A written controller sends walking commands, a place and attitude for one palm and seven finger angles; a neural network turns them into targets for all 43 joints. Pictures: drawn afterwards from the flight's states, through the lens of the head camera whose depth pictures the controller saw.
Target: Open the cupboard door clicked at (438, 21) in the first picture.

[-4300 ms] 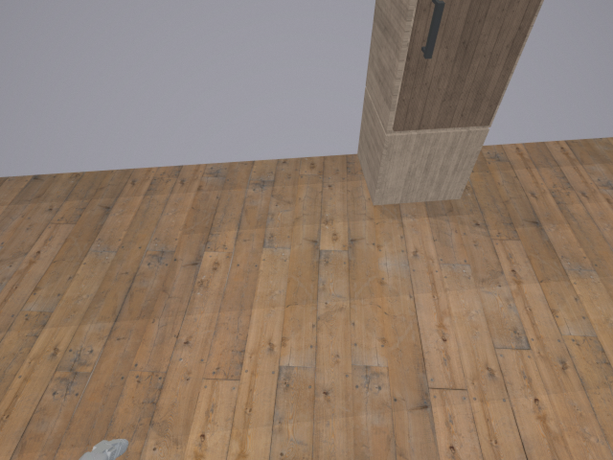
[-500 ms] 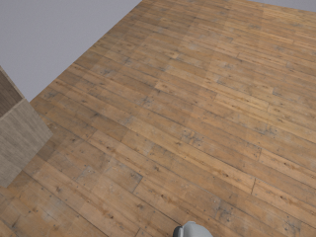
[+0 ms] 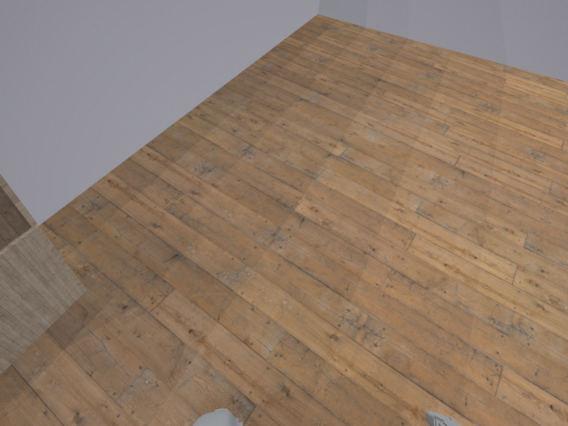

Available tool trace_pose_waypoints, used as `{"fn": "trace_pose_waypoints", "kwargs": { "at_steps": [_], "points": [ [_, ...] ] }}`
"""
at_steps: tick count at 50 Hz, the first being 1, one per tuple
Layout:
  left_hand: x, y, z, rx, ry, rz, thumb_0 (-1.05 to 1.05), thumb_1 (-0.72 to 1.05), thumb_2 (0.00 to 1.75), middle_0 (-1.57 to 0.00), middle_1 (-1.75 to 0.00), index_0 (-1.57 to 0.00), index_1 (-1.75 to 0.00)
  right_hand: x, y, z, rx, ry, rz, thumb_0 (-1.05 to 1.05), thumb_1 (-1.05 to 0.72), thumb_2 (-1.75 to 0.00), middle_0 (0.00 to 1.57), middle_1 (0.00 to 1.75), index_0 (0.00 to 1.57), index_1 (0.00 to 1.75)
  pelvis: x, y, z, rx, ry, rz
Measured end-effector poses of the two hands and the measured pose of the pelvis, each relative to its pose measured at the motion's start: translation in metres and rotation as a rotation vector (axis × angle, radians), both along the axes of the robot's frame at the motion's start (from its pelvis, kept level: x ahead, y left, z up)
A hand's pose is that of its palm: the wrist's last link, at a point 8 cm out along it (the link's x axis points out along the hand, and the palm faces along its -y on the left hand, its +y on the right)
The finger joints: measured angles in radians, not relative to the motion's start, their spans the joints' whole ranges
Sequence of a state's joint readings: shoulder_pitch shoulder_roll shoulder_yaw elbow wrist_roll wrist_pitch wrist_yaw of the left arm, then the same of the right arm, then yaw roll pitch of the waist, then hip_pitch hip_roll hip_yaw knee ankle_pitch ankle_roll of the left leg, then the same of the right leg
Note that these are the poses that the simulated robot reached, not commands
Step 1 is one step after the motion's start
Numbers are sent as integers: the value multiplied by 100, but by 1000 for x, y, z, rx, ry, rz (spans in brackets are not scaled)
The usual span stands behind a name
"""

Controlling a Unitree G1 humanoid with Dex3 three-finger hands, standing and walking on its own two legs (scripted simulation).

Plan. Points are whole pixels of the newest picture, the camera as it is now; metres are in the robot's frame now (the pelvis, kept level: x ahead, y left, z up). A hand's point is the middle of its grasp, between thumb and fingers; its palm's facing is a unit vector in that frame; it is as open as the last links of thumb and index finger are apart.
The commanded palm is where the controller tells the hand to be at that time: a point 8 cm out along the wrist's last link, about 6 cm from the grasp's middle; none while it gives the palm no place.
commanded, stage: walk to a spot facing it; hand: left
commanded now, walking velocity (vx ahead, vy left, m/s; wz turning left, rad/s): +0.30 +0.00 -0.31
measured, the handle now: out of the picture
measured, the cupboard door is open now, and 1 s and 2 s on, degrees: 0 0 0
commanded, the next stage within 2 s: turn to face it in 0.16 s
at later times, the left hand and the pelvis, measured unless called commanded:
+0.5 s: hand (220, 342) +0.28 +0.13 -0.15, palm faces -0.10 -0.97 -0.21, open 7.4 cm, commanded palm none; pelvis +0.16 -0.03 +0.01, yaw -4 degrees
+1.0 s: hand (154, 375) +0.21 +0.23 -0.15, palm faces +0.26 -0.94 -0.25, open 7.4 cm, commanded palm none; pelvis +0.17 +0.00 +0.02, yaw +12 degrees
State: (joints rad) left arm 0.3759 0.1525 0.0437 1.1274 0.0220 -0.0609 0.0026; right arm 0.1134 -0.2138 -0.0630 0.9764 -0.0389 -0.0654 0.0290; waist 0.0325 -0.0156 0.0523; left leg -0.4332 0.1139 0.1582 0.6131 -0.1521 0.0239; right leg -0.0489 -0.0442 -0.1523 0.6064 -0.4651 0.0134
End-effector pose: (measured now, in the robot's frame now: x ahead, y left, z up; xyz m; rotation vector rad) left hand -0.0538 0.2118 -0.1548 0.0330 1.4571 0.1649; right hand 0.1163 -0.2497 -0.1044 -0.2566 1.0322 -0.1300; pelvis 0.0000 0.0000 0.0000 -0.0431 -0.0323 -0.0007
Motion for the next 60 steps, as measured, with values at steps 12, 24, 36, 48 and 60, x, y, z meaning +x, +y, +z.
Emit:
{"fn": "trace_pose_waypoints", "kwargs": {
  "at_steps": [12,24,36,48,60],
  "points": [
    [157,37,30,52,-94,-102,1,91,90,-19,-29,-20,-30,-25,31,-4,54,202,-205,-1,-96,-89,20,30,20,30,84,18,24,40,1,-93],
    [320,-24,35,95,-283,-249,1,91,90,-19,-29,-20,-30,-58,35,-36,206,488,-331,0,-91,-89,20,30,20,29,157,-27,9,63,12,-90],
    [327,-20,39,88,-362,-74,-1,92,90,-20,-30,-21,-30,74,-1,-25,109,308,-128,1,-91,-89,19,30,20,29,170,-25,12,36,16,70],
    [256,58,26,145,-221,104,1,91,90,-19,-29,-20,-30,165,1,4,-49,150,75,0,-91,-89,19,30,20,29,171,1,11,16,46,197],
    [225,41,55,243,-225,222,1,91,90,-19,-29,-20,-30,202,-1,-13,20,183,223,1,-90,-89,20,30,20,30,174,-28,16,28,52,344]
  ]
}}
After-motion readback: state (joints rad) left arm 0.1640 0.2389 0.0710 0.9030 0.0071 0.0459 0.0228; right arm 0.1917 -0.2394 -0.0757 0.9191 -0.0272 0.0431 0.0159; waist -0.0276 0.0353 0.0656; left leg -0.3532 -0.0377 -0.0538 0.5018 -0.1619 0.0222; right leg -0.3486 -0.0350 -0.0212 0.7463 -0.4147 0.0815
